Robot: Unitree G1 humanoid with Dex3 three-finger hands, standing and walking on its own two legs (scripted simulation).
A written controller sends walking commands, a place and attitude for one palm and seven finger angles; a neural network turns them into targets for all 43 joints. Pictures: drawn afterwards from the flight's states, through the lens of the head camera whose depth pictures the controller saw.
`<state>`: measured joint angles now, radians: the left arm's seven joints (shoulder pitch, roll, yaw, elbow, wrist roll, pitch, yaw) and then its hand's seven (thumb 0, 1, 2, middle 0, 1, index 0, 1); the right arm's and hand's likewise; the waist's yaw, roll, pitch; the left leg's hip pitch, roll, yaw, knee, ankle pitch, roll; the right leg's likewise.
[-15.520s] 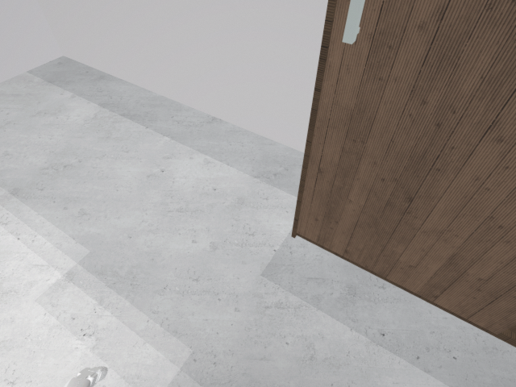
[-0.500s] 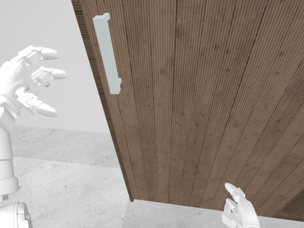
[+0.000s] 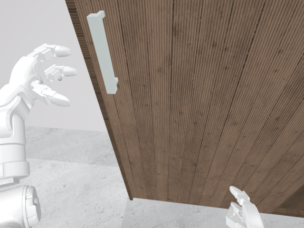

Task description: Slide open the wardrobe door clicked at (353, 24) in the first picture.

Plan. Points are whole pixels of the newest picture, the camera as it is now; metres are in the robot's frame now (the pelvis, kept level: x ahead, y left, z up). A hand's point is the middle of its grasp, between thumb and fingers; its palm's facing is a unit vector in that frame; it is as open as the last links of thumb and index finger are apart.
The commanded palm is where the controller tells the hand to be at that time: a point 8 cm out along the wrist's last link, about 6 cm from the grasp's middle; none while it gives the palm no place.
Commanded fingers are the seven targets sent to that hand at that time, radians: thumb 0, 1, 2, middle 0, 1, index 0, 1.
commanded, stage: move the hooked fingers beside the handle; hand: left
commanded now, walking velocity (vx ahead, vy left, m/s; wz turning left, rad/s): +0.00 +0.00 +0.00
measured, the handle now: (107, 55) +0.45 +0.16 +0.27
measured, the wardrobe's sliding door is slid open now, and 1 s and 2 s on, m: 0.00 0.00 0.00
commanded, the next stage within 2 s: none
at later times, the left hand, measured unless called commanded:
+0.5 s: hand (76, 70) +0.39 +0.22 +0.26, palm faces -0.01 -1.00 -0.05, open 14.0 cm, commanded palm +0.36 +0.26 +0.26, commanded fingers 0.00 -0.50 0.30 -0.30 -1.20 -0.30 -1.20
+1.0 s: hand (80, 70) +0.39 +0.21 +0.26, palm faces -0.01 -1.00 -0.04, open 14.0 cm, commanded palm +0.36 +0.26 +0.26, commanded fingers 0.00 -0.50 0.30 -0.30 -1.20 -0.30 -1.20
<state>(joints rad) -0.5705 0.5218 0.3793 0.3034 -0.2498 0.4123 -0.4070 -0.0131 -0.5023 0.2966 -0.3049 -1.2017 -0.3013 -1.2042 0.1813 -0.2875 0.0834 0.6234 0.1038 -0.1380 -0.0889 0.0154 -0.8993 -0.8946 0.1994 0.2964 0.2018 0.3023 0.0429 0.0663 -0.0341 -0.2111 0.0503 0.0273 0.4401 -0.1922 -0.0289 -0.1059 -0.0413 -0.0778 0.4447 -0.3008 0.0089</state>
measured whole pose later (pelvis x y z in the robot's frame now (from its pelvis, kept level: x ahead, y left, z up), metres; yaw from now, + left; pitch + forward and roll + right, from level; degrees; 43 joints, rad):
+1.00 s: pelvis +0.01 +0.00 +0.00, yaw -1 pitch -2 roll +0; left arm -0.66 0.45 0.32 0.39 -0.22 0.39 -0.30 -0.01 -0.50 0.30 -0.30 -1.20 -0.30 -1.20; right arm 0.21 -0.28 0.07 0.64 0.10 -0.07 -0.10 0.01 -0.90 -0.89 0.20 0.30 0.20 0.30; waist 0.03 0.06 -0.04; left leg -0.19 0.05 0.04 0.41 -0.19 -0.03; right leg -0.10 -0.04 -0.06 0.42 -0.29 0.01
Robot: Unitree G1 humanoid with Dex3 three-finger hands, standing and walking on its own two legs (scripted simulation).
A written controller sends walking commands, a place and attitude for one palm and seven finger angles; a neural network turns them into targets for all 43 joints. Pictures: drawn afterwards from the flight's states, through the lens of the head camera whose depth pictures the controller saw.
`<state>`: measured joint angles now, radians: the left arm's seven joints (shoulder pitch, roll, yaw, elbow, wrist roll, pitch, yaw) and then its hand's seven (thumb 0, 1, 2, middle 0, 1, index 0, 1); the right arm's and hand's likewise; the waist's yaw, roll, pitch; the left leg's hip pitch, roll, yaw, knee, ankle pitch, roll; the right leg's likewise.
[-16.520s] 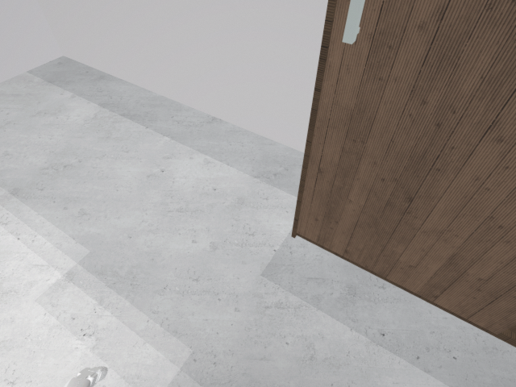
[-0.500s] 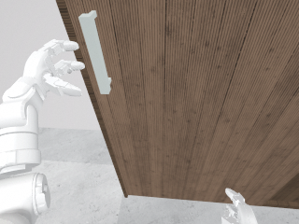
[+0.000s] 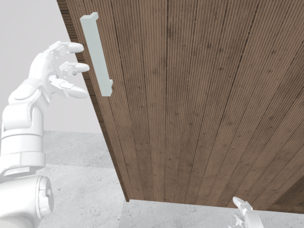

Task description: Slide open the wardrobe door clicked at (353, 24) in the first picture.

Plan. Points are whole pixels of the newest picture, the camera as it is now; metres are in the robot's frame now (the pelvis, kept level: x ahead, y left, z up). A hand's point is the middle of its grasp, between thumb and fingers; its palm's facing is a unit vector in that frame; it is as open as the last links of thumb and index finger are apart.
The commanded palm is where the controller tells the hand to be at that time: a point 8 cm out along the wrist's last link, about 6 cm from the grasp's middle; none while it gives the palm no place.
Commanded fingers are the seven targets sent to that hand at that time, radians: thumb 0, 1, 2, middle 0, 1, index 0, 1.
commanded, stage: move the hooked fingers beside the handle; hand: left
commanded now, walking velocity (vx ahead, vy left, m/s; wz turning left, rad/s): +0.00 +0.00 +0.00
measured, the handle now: (101, 57) +0.45 +0.16 +0.27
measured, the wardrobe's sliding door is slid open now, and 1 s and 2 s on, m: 0.00 0.00 0.00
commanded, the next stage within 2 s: none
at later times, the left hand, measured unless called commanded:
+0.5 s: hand (69, 78) +0.37 +0.22 +0.25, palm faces +0.04 -1.00 -0.06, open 14.0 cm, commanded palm +0.34 +0.26 +0.26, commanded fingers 0.00 -0.50 0.30 -0.30 -1.20 -0.30 -1.20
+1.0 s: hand (72, 69) +0.37 +0.21 +0.27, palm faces -0.02 -1.00 -0.04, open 14.0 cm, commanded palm +0.35 +0.26 +0.26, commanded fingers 0.00 -0.50 0.30 -0.30 -1.20 -0.30 -1.20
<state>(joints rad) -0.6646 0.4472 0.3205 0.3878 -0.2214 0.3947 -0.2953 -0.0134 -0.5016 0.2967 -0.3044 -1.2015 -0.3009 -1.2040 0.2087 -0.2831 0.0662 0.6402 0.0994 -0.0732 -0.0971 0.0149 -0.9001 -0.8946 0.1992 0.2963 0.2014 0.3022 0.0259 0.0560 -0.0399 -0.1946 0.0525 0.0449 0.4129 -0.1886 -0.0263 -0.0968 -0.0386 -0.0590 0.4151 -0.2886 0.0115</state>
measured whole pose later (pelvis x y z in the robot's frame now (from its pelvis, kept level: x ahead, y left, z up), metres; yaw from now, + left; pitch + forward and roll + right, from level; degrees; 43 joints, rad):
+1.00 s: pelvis -0.01 +0.00 +0.00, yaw +0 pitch -2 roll +0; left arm -0.67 0.43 0.30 0.33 -0.23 0.38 -0.29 -0.01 -0.50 0.30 -0.30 -1.20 -0.30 -1.20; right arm 0.21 -0.28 0.07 0.66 0.09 -0.08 -0.11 0.02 -0.90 -0.89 0.20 0.30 0.20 0.30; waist 0.03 0.05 -0.04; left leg -0.19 0.05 0.03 0.42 -0.18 -0.02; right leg -0.08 -0.04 -0.07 0.40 -0.28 0.01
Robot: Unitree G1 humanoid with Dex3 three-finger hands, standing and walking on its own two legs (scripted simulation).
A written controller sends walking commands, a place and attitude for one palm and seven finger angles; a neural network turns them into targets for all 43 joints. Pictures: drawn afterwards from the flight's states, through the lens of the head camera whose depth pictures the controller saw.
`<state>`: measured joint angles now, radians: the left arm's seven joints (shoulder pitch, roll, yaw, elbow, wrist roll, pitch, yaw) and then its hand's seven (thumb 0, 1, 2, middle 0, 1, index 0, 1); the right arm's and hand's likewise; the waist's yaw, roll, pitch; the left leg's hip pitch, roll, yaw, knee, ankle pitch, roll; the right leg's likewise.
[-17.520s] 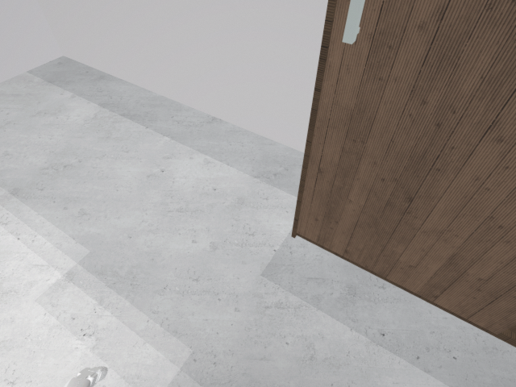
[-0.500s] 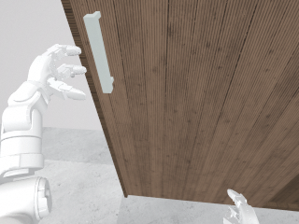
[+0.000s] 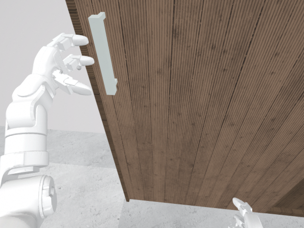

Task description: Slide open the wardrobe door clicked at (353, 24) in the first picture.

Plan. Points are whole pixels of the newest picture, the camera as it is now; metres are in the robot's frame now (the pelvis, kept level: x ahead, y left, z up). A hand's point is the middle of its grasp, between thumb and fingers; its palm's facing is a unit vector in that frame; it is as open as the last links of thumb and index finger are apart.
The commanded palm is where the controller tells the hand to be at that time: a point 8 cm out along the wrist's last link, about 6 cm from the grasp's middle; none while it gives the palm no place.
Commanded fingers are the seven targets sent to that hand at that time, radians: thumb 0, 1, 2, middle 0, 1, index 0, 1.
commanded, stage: move the hooked fingers beside the handle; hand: left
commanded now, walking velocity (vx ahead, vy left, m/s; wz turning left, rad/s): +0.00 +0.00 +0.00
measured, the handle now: (107, 56) +0.45 +0.16 +0.26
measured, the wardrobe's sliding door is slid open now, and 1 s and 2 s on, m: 0.00 0.00 0.00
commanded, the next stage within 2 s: none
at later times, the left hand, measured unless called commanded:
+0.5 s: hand (76, 77) +0.37 +0.21 +0.25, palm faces +0.00 -1.00 -0.06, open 14.0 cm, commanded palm +0.35 +0.26 +0.26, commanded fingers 0.00 -0.50 0.30 -0.30 -1.20 -0.30 -1.20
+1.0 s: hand (83, 74) +0.38 +0.20 +0.25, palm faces -0.03 -1.00 -0.02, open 14.0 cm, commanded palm +0.36 +0.26 +0.26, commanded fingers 0.00 -0.50 0.30 -0.30 -1.20 -0.30 -1.20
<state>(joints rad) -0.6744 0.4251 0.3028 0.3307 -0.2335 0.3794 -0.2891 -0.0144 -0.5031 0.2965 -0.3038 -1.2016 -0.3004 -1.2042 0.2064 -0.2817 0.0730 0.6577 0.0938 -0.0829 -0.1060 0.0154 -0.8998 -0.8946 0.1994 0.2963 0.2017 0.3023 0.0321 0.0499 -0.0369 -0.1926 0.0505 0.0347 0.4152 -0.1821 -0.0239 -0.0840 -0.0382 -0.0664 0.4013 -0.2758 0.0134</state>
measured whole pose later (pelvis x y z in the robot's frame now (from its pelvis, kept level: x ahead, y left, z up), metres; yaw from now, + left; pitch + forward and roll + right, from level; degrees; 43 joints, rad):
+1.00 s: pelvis +0.00 +0.00 +0.00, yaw +0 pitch -2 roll +0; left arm -0.63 0.41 0.31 0.32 -0.24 0.39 -0.28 -0.01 -0.50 0.30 -0.31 -1.20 -0.30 -1.20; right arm 0.20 -0.28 0.07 0.65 0.09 -0.07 -0.10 0.02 -0.90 -0.89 0.20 0.30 0.20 0.30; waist 0.02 0.05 -0.04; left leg -0.20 0.05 0.04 0.42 -0.19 -0.02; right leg -0.10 -0.04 -0.06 0.41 -0.29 0.01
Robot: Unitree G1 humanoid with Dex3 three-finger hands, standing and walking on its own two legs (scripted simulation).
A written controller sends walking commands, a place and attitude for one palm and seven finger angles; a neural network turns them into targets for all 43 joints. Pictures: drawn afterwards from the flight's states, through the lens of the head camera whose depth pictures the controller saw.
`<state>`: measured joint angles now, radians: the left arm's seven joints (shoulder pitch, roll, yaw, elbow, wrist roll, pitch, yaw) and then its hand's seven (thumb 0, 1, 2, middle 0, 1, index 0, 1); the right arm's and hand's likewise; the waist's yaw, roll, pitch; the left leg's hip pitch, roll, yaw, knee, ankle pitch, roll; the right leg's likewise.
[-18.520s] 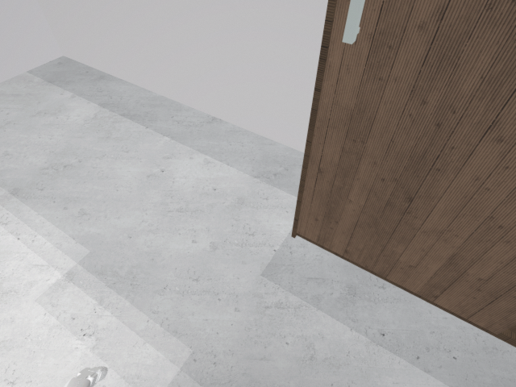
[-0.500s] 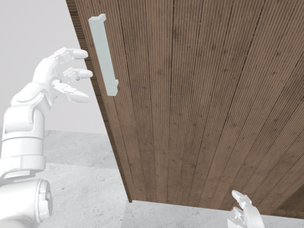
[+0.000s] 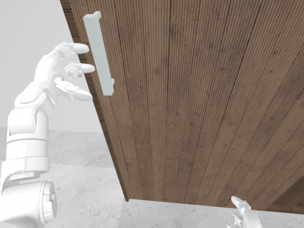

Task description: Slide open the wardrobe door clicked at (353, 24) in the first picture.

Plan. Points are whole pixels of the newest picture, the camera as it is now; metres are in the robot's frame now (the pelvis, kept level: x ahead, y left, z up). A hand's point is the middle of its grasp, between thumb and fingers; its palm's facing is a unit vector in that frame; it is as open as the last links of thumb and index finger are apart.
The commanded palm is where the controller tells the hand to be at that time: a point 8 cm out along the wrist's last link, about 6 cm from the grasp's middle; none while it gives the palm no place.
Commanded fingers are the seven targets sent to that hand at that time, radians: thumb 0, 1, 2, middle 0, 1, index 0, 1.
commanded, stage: move the hooked fingers beside the handle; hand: left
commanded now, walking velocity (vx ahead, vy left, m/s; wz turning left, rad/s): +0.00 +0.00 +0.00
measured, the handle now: (103, 56) +0.45 +0.16 +0.27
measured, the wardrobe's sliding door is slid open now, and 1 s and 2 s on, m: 0.00 0.00 0.00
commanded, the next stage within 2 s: feel for the door with the fingertips in 1.12 s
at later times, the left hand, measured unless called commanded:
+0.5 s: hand (71, 73) +0.38 +0.22 +0.26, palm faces +0.02 -1.00 -0.02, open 14.0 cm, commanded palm +0.35 +0.26 +0.26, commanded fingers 0.00 -0.50 0.30 -0.30 -1.20 -0.30 -1.20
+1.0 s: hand (73, 77) +0.38 +0.22 +0.25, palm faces +0.04 -1.00 -0.05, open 14.0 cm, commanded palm +0.35 +0.26 +0.26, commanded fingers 0.00 -0.50 0.30 -0.30 -1.20 -0.30 -1.20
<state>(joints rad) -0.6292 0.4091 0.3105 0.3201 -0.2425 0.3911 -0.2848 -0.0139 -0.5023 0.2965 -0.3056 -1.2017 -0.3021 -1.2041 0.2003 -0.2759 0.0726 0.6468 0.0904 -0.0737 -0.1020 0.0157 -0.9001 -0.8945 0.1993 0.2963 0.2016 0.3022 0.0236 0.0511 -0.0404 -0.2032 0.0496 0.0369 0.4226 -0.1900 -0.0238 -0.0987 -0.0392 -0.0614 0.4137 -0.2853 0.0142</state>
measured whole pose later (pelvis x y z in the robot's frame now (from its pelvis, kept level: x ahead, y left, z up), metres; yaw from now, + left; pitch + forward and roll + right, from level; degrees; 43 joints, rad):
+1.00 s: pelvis +0.00 +0.00 +0.00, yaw +0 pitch -1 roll +0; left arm -0.60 0.45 0.33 0.33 -0.22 0.41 -0.28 -0.01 -0.50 0.30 -0.30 -1.20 -0.30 -1.20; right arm 0.20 -0.28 0.07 0.62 0.09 -0.05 -0.10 0.01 -0.90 -0.89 0.20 0.30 0.20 0.30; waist 0.02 0.05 -0.05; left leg -0.21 0.05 0.03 0.43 -0.20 -0.03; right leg -0.10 -0.03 -0.06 0.42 -0.29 0.01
